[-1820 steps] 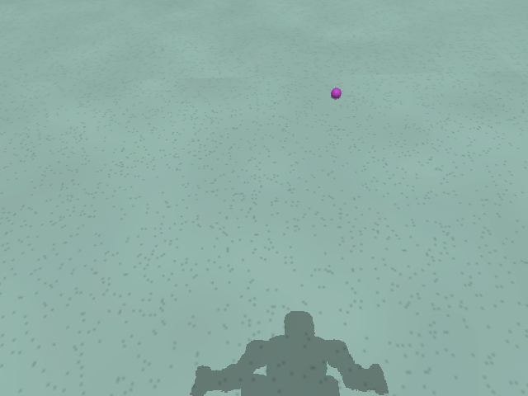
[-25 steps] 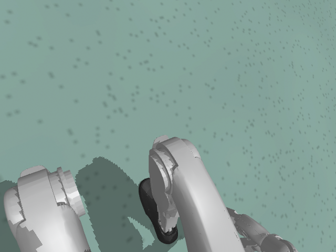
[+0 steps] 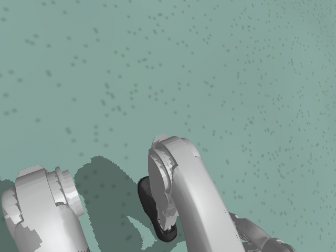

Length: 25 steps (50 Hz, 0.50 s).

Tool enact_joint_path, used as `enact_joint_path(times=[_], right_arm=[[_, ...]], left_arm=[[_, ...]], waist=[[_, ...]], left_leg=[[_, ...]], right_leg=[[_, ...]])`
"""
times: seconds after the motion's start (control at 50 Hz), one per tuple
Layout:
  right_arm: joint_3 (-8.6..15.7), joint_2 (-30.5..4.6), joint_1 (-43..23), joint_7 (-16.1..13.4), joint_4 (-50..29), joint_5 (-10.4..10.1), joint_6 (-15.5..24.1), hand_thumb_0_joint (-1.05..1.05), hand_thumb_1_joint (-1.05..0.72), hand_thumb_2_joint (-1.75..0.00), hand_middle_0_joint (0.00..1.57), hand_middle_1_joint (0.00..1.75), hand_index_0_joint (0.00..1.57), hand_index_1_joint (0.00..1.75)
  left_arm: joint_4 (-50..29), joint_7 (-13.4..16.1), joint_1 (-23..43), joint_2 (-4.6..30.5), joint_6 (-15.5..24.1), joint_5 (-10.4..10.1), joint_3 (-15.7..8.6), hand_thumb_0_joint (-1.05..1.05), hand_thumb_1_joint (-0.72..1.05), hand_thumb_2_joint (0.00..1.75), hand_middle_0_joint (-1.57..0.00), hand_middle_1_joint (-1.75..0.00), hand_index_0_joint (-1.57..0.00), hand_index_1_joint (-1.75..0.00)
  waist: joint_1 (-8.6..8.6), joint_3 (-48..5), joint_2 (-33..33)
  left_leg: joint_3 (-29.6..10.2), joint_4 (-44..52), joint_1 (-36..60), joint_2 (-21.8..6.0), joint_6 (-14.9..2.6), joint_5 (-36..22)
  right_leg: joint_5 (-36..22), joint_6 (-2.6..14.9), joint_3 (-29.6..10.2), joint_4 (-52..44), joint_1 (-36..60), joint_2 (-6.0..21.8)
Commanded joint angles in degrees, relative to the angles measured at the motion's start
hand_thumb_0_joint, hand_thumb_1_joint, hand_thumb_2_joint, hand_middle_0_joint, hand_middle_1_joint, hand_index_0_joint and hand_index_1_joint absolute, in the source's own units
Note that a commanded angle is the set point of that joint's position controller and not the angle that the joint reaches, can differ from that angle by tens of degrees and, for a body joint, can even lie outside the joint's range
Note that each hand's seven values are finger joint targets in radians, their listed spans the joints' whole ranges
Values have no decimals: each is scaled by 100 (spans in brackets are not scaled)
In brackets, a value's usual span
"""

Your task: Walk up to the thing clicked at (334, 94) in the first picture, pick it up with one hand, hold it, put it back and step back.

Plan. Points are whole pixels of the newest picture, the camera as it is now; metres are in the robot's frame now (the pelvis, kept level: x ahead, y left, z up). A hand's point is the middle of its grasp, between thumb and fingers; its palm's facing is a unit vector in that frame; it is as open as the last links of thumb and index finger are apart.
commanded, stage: open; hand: left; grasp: from above
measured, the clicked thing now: out of the picture +0.40 +0.34 -0.26
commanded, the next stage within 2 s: withdraw in 0.42 s
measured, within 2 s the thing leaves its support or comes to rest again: neither
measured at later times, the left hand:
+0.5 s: hand out of the picture +0.38 +0.34 -0.25, palm faces -0.42 -0.20 -0.88, open 13.9 cm
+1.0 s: hand out of the picture +0.39 +0.36 -0.11, palm faces -0.36 -0.10 -0.93, open 14.0 cm
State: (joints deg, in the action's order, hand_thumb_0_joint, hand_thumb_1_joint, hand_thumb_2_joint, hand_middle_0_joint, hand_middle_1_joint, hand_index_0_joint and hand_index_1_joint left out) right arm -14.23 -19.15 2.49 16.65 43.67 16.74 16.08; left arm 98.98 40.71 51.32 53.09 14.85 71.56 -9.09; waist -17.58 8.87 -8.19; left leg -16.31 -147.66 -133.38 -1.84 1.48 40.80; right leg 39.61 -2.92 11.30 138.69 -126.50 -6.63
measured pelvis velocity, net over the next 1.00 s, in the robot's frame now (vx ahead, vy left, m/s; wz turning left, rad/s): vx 0.00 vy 0.00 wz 0.08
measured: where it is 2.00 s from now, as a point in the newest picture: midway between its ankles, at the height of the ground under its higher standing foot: (122, 238)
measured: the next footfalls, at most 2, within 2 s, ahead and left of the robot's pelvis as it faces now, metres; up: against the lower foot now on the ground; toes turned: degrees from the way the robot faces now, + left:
none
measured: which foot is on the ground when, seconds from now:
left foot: down 0.00-1.00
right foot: down 0.00-1.00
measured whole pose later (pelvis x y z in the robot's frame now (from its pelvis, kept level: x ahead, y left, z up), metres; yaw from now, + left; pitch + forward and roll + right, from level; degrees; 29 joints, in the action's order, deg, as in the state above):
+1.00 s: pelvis +0.00 +0.00 +0.04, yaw +5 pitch +31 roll -10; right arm -3.8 -16.7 5.8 15.8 43.7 7.2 8.8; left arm 73.8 23.7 45.6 38.9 4.4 64.4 -0.8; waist -9.5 -5.1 0.3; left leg -10.2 -138.3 -131.4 -1.7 0.5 38.9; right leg 40.2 -2.1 6.9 133.0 -125.2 -4.6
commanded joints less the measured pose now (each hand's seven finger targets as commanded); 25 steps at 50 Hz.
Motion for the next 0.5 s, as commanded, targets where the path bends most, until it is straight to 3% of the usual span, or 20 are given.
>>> enact_joint_path(times=[0.0,0.02,0.04,0.08,0.12,0.18,0.22,0.24,0.28,0.3,0.36,0.38,0.4,0.44,0.46,0.48], right_arm=[[531,-1795,823,-34,-6,-45,44,0,-89,-90,20,30,20,30],[518,-1792,899,-17,37,-36,62,0,-89,-90,20,30,20,30],[558,-1846,901,-15,2,-36,57,0,-89,-90,20,30,20,30],[536,-1810,859,-6,20,-49,50,0,-89,-90,20,30,20,30],[554,-1834,846,12,1,-57,82,0,-88,-90,20,30,20,30],[563,-1856,912,20,38,-76,96,0,-89,-90,20,30,20,30],[557,-1835,805,15,-30,-60,102,0,-89,-90,20,30,20,30],[549,-1835,832,39,-12,-65,117,0,-89,-90,20,30,20,30],[523,-1826,947,47,23,-77,95,0,-88,-90,20,30,20,30],[580,-1883,930,57,-19,-73,124,0,-88,-90,20,30,20,30],[571,-1903,953,51,9,-99,171,0,-88,-90,20,30,20,30],[576,-1874,923,36,26,-103,157,0,-89,-90,20,30,20,30],[590,-1877,957,37,16,-86,162,0,-88,-90,20,30,20,30],[525,-1868,1032,61,14,-61,146,0,-88,-90,20,30,20,30],[490,-1795,1011,39,26,-73,104,0,-88,-90,20,30,20,30],[494,-1798,989,42,3,-92,106,0,-88,-90,20,30,20,30]], left_arm=[[-528,191,1136,1140,-59,-105,76,0,-43,91,-14,-94,-15,-93],[-468,184,1204,1335,-61,-65,6,0,-44,93,-14,-94,-14,-94],[-615,196,1131,1278,-62,-80,-21,0,-45,92,-12,-96,-12,-95],[-583,222,1099,1385,-90,-34,-98,0,-48,96,-10,-98,-10,-98],[-613,193,1264,1221,-107,-50,70,0,-49,96,-8,-99,-9,-98],[-600,211,1185,1365,-100,-89,-102,0,-51,97,-7,-100,-7,-99],[-624,185,1102,1182,-131,-56,33,0,-50,96,-7,-102,-8,-101],[-495,150,1248,1171,-134,-74,83,0,-50,97,-7,-102,-8,-101],[-476,139,1149,1391,-132,-77,-136,0,-49,96,-7,-102,-7,-101],[-615,98,1330,1256,-111,-69,55,0,-50,97,-7,-101,-7,-100],[-652,54,1333,1319,-86,-110,-3,0,-48,95,-6,-103,-8,-101],[-626,62,1130,1312,-87,-136,-65,0,-48,97,-7,-104,-8,-102],[-620,42,1121,1172,-72,-141,7,0,-48,98,-7,-103,-8,-102],[-561,34,1144,1277,-40,-108,-17,0,-47,96,-7,-104,-8,-102],[-575,54,1104,1327,-27,-132,-91,0,-47,95,-7,-104,-8,-102],[-594,40,1176,1261,-18,-113,13,0,-47,95,-7,-104,-8,-102]], waist=[[-125,-3621,2738],[-196,-3538,2719],[-112,-3700,2744],[-116,-3661,2736],[-212,-3528,2737],[-157,-3592,2806],[-114,-3637,2913],[-227,-3450,2870],[-187,-3509,2789],[-243,-3481,2817],[-242,-3483,2790],[-141,-3562,2778],[-193,-3622,2792],[-234,-3601,2803],[-160,-3705,2749],[-218,-3624,2671]], left_leg=[[672,1565,2611,-171,-167,-1016],[649,1484,2595,-176,-172,-991],[655,1554,2670,-170,-166,-1083],[646,1527,2619,-182,-163,-1096],[674,1474,2575,-172,-176,-1084],[633,1557,2666,-184,-151,-1133],[638,1604,2728,-171,-133,-1170],[604,1576,2668,-179,-134,-1032],[605,1579,2667,-180,-147,-1077],[650,1480,2620,-170,-168,-1086],[626,1521,2691,-165,-156,-1047],[628,1558,2703,-177,-154,-1070],[618,1552,2771,-172,-142,-1163],[639,1514,2713,-177,-157,-1295],[669,1502,2636,-178,-179,-1265],[666,1431,2594,-171,-192,-1256]], right_leg=[[-1354,402,510,-1317,1833,-162],[-1370,386,521,-1249,1768,-136],[-1410,395,521,-1303,1877,-162],[-1425,403,512,-1249,1857,-160],[-1430,382,514,-1260,1771,-137],[-1462,394,536,-1257,1807,-138],[-1470,409,550,-1252,1794,-145],[-1391,399,565,-1194,1663,-105],[-1439,399,558,-1217,1759,-130],[-1450,384,526,-1225,1708,-119],[-1377,391,539,-1229,1723,-92],[-1388,397,519,-1286,1808,-132],[-1477,392,552,-1260,1808,-125],[-1630,376,556,-1259,1901,-133],[-1645,378,490,-1310,2053,-162],[-1636,359,533,-1276,1910,-130]])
